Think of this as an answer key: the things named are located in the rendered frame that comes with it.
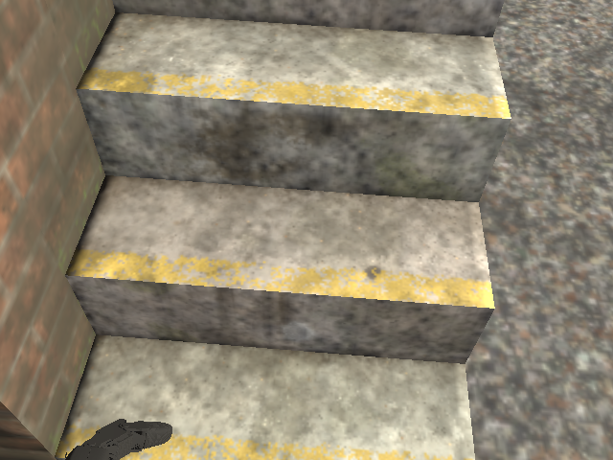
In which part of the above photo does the left robot hand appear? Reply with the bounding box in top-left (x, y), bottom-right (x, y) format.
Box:
top-left (65, 419), bottom-right (172, 460)

